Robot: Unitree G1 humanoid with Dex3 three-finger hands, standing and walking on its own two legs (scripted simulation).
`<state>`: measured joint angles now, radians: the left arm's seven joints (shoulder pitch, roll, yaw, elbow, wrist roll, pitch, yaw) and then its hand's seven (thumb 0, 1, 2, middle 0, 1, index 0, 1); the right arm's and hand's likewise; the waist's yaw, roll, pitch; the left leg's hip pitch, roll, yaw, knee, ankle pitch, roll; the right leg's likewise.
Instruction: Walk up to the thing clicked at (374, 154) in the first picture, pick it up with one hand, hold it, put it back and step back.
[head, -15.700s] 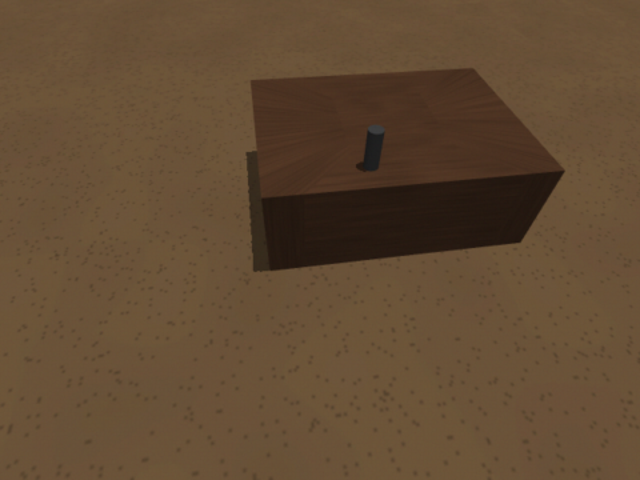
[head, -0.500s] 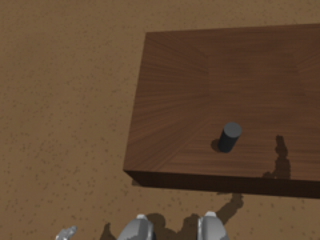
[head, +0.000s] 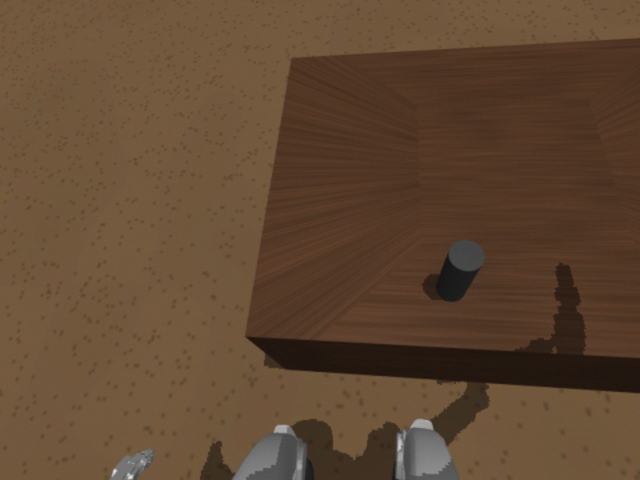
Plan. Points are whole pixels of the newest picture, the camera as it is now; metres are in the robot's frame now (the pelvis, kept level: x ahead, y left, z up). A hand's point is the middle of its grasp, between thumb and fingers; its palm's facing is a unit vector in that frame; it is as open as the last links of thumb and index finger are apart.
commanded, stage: go down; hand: right
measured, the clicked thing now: (457, 273) +0.46 -0.18 -0.22
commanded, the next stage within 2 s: none
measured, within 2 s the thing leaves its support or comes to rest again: neither
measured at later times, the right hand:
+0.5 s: hand out of the picture +0.40 -0.38 +0.06, palm faces +0.17 +0.99 -0.01, open 17.4 cm
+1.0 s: hand out of the picture +0.40 -0.38 +0.06, palm faces +0.17 +0.99 -0.01, open 17.5 cm
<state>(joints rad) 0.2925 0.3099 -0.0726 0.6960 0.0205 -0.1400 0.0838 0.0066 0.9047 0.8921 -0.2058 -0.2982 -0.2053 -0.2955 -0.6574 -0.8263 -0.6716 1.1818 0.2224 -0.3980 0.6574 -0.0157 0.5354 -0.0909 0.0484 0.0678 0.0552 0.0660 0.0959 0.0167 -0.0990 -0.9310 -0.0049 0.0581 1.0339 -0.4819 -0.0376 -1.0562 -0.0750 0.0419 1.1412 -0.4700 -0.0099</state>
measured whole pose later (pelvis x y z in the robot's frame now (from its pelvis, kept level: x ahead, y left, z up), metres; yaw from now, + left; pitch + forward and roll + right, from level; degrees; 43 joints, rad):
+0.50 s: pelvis +0.01 +0.00 +0.00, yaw +0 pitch +22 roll +6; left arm 0.29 0.31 -0.07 0.70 0.02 -0.13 0.08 0.01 0.90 0.89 -0.21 -0.30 -0.20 -0.30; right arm -0.64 -0.83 -0.69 1.17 0.23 -0.40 0.67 -0.02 0.54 -0.09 0.05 0.07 0.05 0.07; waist 0.10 0.02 -0.10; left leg -0.93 -0.01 0.06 1.04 -0.50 -0.04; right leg -1.06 -0.07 0.05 1.15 -0.48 -0.01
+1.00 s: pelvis +0.00 +0.00 +0.00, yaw +0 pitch +22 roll +6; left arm 0.29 0.31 -0.07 0.69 0.02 -0.13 0.07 0.01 0.90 0.89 -0.21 -0.30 -0.20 -0.30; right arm -0.64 -0.83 -0.70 1.17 0.22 -0.41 0.66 -0.02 0.56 -0.10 0.04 0.07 0.05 0.07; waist 0.10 0.02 -0.10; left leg -0.95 -0.01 0.06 1.06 -0.50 -0.04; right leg -1.07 -0.08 0.05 1.17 -0.48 -0.01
